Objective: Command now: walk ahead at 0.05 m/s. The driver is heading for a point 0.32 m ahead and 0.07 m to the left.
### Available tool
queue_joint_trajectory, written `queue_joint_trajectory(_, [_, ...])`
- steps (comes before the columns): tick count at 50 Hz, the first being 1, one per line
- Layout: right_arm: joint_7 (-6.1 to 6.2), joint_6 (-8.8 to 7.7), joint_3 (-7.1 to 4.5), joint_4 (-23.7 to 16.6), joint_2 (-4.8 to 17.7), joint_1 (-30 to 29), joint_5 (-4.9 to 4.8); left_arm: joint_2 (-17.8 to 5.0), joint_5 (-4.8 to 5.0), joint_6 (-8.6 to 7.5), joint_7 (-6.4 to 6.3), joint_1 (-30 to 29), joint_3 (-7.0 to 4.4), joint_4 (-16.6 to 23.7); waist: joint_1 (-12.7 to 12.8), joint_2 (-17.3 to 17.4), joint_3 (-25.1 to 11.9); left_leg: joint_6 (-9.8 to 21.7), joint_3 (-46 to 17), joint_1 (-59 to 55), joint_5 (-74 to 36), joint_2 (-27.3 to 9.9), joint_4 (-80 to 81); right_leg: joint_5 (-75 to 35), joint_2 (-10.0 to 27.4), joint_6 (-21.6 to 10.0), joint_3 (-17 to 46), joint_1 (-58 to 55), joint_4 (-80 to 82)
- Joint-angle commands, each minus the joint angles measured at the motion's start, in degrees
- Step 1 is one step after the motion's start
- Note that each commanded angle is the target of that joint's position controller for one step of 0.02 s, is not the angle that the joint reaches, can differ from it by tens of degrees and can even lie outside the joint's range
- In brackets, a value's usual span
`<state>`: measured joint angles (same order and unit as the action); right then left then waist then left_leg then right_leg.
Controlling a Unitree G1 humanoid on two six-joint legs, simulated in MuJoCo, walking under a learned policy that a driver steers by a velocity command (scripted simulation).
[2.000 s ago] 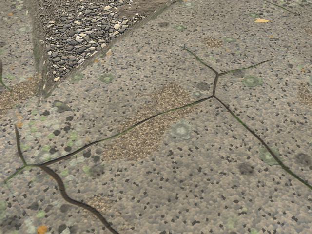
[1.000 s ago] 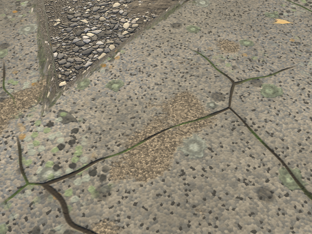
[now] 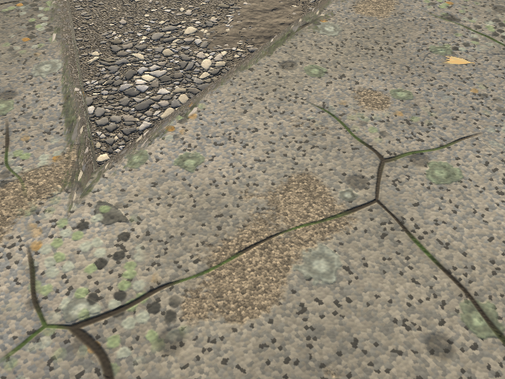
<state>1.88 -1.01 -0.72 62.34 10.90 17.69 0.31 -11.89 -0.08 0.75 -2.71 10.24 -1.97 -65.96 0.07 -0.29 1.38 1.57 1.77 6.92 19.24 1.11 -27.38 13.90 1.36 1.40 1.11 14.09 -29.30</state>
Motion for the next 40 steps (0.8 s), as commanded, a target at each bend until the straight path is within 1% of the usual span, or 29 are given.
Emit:
queue_joint_trajectory(1, [0.03, -1.09, -0.81, -1.4, 5.4, 2.5, 0.12, -5.3, -0.12, -1.22, 0.16, 0.6, -0.5, 1.0, 0.0, -0.2, 4.4, 0.9, -3.1, 9.9, -5.4, -2.8, 7.6, -11.8, 0.3, -2.2, 0.5, -3.8, 2.9])
queue_joint_trajectory(2, [-0.03, -1.09, -0.8, -1.0, 5.4, 4.0, -0.08, -5.7, 0.2, -1.34, 0.26, 1.3, -0.54, 0.8, -0.4, -1.0, 2.4, 0.3, -2.0, 7.7, -10.1, -2.2, 6.1, -14.5, 0.4, -2.5, 0.6, -4.4, 2.6])
queue_joint_trajectory(3, [-0.07, -0.97, -0.71, -0.8, 5.2, 4.7, -0.24, -5.5, 0.47, -1.38, 0.34, 1.6, -0.46, 0.7, -0.5, -0.8, 1.1, 0.0, -1.6, 6.2, -13.0, -2.0, 5.3, -16.2, 0.4, -2.7, 0.6, -4.8, 2.3])
queue_joint_trajectory(6, [-0.11, -0.37, -0.39, -0.8, 4.5, 5.2, -0.24, -5.0, 0.65, -1.16, 0.4, 1.9, -0.26, 0.6, -0.6, -0.2, -0.4, -0.1, -1.4, 4.8, -15.8, -2.1, 4.4, -17.7, 0.5, -3.1, 0.6, -5.4, 2.1])
queue_joint_trajectory(11, [-0.03, 0.04, -0.23, -0.8, 4.5, 5.5, -0.24, -4.8, 0.57, -0.57, 0.23, 2.2, -0.24, 0.6, -0.4, 0.0, 0.1, -0.3, -1.4, 5.3, -14.9, -2.3, 4.7, -17.1, 0.4, -3.1, 0.7, -5.8, 2.5])
queue_joint_trajectory(20, [0.24, -0.04, -0.12, -0.4, 3.9, 6.3, -0.17, -4.5, 0.51, -0.09, 0.04, 2.1, -0.39, 1.0, -0.1, 0.4, 1.4, -0.6, -1.4, 6.3, -12.2, -2.5, 5.6, -14.8, 0.2, -3.0, 0.7, -5.4, 3.4])
queue_joint_trajectory(38, [0.42, -0.44, -0.21, 0.0, 3.2, 7.7, -0.15, -3.9, 0.42, -0.04, -0.14, 3.3, -0.36, 1.4, -0.1, 0.6, 2.5, -0.4, -1.7, 8.0, -7.2, -2.6, 6.7, -10.0, 0.1, -2.8, 0.7, -4.1, 4.4])
queue_joint_trajectory(39, [0.51, -0.35, -0.19, 0.6, 2.8, 8.9, -0.2, -3.3, 0.39, 0.0, -0.16, 4.4, -0.22, 0.9, -0.1, 0.9, 1.2, 0.0, -1.4, 7.5, -1.3, -2.2, 7.2, -4.2, -0.8, -2.8, -0.3, -4.5, 4.1])
queue_joint_trajectory(40, [0.69, -0.17, -0.59, 0.6, 3.8, 9.2, -0.58, -3.6, 0.68, 0.03, -0.21, 4.8, -0.37, 0.7, -0.2, 1.9, 2.0, 1.1, -2.0, 8.3, 7.7, -2.2, 7.6, 5.2, -2.4, -3.0, -1.9, -3.0, 2.2])
